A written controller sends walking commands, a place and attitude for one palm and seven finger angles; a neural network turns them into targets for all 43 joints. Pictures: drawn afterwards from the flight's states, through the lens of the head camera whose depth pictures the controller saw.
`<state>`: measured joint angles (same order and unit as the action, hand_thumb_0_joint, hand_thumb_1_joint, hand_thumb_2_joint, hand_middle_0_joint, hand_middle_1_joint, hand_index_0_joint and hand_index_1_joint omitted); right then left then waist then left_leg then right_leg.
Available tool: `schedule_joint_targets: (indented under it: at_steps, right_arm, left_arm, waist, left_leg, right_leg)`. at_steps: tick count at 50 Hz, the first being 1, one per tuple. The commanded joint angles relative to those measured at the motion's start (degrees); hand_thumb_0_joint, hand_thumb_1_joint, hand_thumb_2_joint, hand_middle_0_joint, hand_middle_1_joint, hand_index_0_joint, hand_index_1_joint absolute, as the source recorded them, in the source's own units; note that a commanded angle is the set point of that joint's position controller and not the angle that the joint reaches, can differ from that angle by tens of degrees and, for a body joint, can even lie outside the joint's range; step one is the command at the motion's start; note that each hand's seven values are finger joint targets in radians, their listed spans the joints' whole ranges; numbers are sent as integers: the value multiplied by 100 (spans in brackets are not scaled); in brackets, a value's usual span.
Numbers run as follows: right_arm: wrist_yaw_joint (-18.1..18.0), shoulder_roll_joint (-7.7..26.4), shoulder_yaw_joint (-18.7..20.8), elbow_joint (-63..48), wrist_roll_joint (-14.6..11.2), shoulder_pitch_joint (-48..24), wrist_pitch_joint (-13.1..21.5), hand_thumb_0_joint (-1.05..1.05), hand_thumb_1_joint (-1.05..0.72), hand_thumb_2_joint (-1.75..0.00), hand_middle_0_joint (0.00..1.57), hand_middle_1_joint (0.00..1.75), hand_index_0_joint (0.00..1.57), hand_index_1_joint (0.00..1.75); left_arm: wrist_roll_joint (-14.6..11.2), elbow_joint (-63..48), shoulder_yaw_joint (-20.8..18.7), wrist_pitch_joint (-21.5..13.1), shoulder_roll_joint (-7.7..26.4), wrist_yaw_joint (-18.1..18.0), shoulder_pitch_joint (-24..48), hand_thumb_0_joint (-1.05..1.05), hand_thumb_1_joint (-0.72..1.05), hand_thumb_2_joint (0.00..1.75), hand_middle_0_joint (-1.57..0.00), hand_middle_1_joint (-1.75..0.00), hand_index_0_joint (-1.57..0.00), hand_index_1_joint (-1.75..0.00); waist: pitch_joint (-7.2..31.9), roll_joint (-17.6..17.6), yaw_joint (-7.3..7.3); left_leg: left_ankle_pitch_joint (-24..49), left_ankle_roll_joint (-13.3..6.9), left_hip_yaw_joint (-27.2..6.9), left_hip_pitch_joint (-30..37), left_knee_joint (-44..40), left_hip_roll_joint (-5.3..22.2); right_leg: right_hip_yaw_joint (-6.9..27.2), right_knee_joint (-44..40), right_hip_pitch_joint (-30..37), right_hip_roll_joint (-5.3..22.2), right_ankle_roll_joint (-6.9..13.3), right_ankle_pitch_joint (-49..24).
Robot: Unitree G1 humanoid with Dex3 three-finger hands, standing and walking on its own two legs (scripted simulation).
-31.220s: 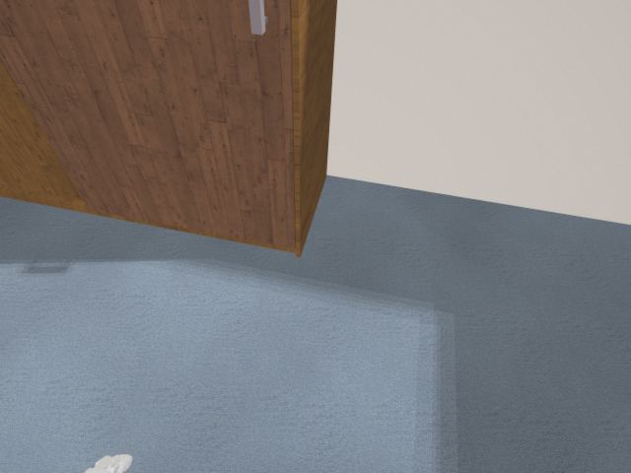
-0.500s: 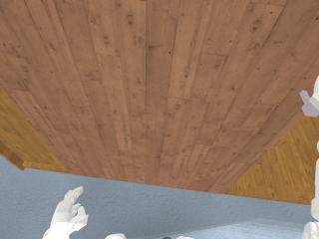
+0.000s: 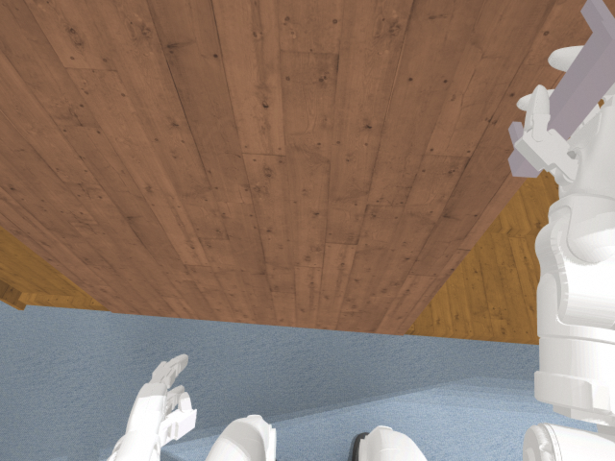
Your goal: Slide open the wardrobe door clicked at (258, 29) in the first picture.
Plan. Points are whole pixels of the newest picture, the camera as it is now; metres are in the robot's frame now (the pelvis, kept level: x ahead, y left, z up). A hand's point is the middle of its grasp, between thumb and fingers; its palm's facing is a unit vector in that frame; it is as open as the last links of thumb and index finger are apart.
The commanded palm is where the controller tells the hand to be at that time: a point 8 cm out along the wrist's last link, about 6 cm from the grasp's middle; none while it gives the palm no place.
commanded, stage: stop walking and hold the door there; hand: right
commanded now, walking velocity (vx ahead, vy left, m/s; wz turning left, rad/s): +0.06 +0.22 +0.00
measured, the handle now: (556, 96) +0.44 -0.22 +0.22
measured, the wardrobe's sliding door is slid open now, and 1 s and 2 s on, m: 0.58 0.58 0.58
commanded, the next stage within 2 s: loosen the grip on the handle in 0.62 s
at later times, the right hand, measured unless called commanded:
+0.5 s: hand (534, 134) +0.40 -0.19 +0.21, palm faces +0.19 +0.98 -0.05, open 6.1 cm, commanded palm +0.37 -0.22 +0.19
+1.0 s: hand (547, 139) +0.39 -0.20 +0.21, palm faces +0.25 +0.97 -0.04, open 10.9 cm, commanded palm +0.36 -0.24 +0.20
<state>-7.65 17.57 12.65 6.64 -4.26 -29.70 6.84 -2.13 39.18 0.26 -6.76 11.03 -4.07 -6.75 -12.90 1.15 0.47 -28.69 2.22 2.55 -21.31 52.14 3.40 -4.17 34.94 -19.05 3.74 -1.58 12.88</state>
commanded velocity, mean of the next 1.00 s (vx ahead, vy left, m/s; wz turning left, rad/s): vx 0.01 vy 0.01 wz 0.00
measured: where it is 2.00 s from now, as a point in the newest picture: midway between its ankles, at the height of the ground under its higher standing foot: outside the picture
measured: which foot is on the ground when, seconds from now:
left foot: up 0.00-0.04, down 0.06-1.00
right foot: down 0.00-1.00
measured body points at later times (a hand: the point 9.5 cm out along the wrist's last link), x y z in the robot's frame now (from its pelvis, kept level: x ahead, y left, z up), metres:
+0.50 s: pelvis +0.02 -0.04 +0.02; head +0.05 -0.04 +0.46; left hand +0.20 +0.19 -0.07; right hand +0.38 -0.24 +0.21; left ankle +0.02 +0.08 -0.72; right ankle +0.05 -0.15 -0.72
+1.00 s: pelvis +0.00 -0.02 +0.01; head -0.02 -0.02 +0.46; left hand +0.14 +0.23 -0.07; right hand +0.37 -0.25 +0.21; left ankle +0.02 +0.08 -0.72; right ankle +0.05 -0.15 -0.72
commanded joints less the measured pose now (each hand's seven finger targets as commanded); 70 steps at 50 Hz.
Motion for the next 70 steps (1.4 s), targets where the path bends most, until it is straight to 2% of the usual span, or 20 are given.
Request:
schedule_joint_targets:
  at_steps: [1,3,5,7,9,10,12,35,36,37,38,39,40,44,48,53,59,65,66,70]
  right_arm:
    - [269,489,-687,-1828,106,-2405,499,0,-90,-90,45,140,45,140]
    - [241,843,-392,-1472,167,-2202,427,0,-90,-90,45,140,45,140]
    - [267,672,-488,-1272,30,-1939,299,0,-90,-90,45,140,45,140]
    - [240,632,-438,-1168,48,-1781,335,0,-90,-90,45,140,45,140]
    - [208,552,-532,-1323,74,-1741,365,0,-90,-90,45,140,45,140]
    - [223,363,-676,-1339,79,-1624,393,0,-90,-90,45,140,45,140]
    - [270,85,-964,-1312,86,-1552,455,0,-90,-90,45,140,45,140]
    - [194,-56,-1193,-1113,108,-750,345,0,-90,-90,45,140,45,140]
    - [114,4616,2612,-1421,813,-5327,445,0,-90,-90,45,140,45,140]
    - [443,769,211,1710,576,-3452,-250,0,-78,-84,45,140,45,140]
    - [702,-40,222,607,-54,-1915,-246,0,-66,-78,45,140,45,140]
    - [873,54,357,648,-334,-1186,-202,0,-54,-73,45,140,45,140]
    - [788,605,845,-83,-607,-1182,60,0,-42,-67,45,140,45,140]
    - [305,255,43,-98,-160,-1621,717,0,7,-43,45,140,45,140]
    - [253,563,-115,108,-1,-2046,1126,0,55,-20,42,137,42,137]
    - [376,1103,135,540,-65,-2358,1435,0,55,-20,36,128,36,128]
    - [525,1116,281,422,-304,-2038,1443,0,55,-20,28,118,28,118]
    - [423,758,278,-464,-353,-999,1195,0,55,-20,25,115,25,115]
    - [424,440,-17,-741,-349,-1034,1147,0,55,-20,25,115,25,115]
    - [290,754,318,-394,-211,-885,928,0,55,-20,25,115,25,115]
  left_arm:
    - [29,-832,-44,-283,828,43,301,0,90,90,-20,-30,-20,-30]
    - [70,-852,-16,-215,775,18,228,0,90,90,-20,-30,-20,-30]
    - [43,-878,-8,-190,671,13,174,0,90,90,-20,-30,-20,-30]
    - [89,-808,77,-192,634,-8,217,0,90,90,-20,-30,-20,-30]
    - [131,-726,57,-169,706,-70,220,0,90,90,-20,-30,-20,-30]
    - [132,-773,43,-147,709,-62,260,0,90,90,-20,-30,-20,-30]
    - [133,-882,72,-58,726,-22,352,0,90,90,-20,-30,-20,-30]
    - [104,-988,14,266,739,-135,238,0,90,90,-20,-30,-20,-30]
    - [211,-1018,-483,74,1026,43,105,0,90,90,-20,-30,-20,-30]
    - [303,-731,-326,-277,750,97,-1,0,90,90,-20,-30,-20,-30]
    - [-89,-727,-444,-406,850,134,-442,0,90,90,-20,-30,-20,-30]
    - [-77,-701,-396,-503,929,133,-307,0,90,90,-20,-30,-20,-30]
    - [27,-653,-349,-444,984,135,-391,0,90,90,-20,-30,-20,-30]
    - [41,-754,-287,-473,949,245,-252,0,90,90,-20,-30,-20,-30]
    - [5,-856,-225,-545,956,232,-110,0,90,90,-20,-30,-20,-30]
    - [17,-804,-185,-592,995,132,-65,0,90,90,-20,-30,-20,-30]
    - [29,-705,-237,-611,1042,74,-131,0,90,90,-20,-30,-20,-30]
    - [89,-758,-272,-634,1033,149,-270,0,90,90,-20,-30,-20,-30]
    - [96,-798,-257,-647,995,180,-278,0,90,90,-20,-30,-20,-30]
    - [126,-643,-271,-518,1050,161,-430,0,90,90,-20,-30,-20,-30]
  waist:
    - [2902,-1500,-109]
    - [2844,-550,-123]
    - [2598,1445,-112]
    - [2579,1089,-59]
    - [2824,423,-84]
    - [3058,25,-24]
    - [2923,-855,-47]
    - [2744,-224,-71]
    - [1873,1388,365]
    - [3999,940,-403]
    - [4221,379,-2]
    - [4049,-1145,194]
    - [4180,-1463,308]
    - [2662,422,-103]
    - [2405,103,-97]
    - [2300,-36,-90]
    - [2703,-67,-3]
    - [3163,-156,184]
    - [3202,-128,129]
    - [2928,167,7]
  left_leg:
    - [1055,-149,50,1293,-1991,-217]
    - [2172,-320,-661,1579,-2752,279]
    - [2320,-692,-1547,1295,-3227,998]
    - [3237,-795,-1280,1466,-2997,1012]
    - [4036,-532,-757,1639,-2430,719]
    - [3677,-316,-501,1410,-2275,449]
    - [2099,-130,-249,1070,-2249,34]
    - [3007,-234,-478,1129,-2847,249]
    - [4059,-101,-1125,686,-3564,128]
    - [5608,-565,-155,1747,-2053,-305]
    - [4934,-449,141,1331,-2029,-337]
    - [3908,-464,19,821,-2171,-254]
    - [3326,-404,-12,940,-2436,-282]
    - [2437,-305,22,602,-2651,-351]
    - [940,-297,-270,261,-2855,-305]
    - [59,-288,-599,291,-3100,-226]
    - [696,-305,-557,608,-3011,-229]
    - [2838,-328,-197,968,-2493,-322]
    - [3003,-314,-159,913,-2452,-338]
    - [3279,-284,-123,784,-2371,-358]
  right_leg:
    - [758,-826,1311,1135,775,-1615]
    - [429,-400,858,711,459,-584]
    - [215,239,667,-36,129,347]
    - [366,227,562,-79,148,666]
    - [358,-682,1129,105,199,-747]
    - [541,-873,1634,431,295,-1903]
    - [1062,-1171,1585,974,542,-1775]
    - [400,-1001,1394,541,263,-1495]
    - [95,-416,912,416,501,-1449]
    - [58,-1224,1178,-336,299,-2926]
    - [285,-845,1860,-75,147,-3872]
    - [285,-717,2576,-15,-54,-4176]
    - [260,-690,2640,-95,-73,-3519]
    - [277,-889,1151,-74,261,-1083]
    - [168,-961,742,-214,315,460]
    - [61,-814,357,-331,349,845]
    - [112,-766,485,-311,373,413]
    - [94,-657,933,-301,362,-1133]
    - [100,-630,1055,-298,358,-1263]
    - [113,-548,917,-273,335,-1469]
